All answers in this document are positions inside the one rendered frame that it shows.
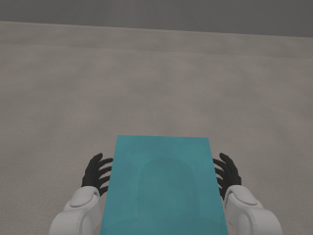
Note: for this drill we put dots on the robot left forearm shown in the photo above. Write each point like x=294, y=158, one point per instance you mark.
x=81, y=215

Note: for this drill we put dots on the right robot hand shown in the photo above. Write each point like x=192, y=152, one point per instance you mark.
x=230, y=174

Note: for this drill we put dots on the robot right forearm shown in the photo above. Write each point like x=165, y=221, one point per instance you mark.
x=247, y=215

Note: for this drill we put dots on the left robot hand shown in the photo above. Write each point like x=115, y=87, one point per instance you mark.
x=92, y=174

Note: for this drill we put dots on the carton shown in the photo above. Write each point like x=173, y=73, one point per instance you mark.
x=163, y=185

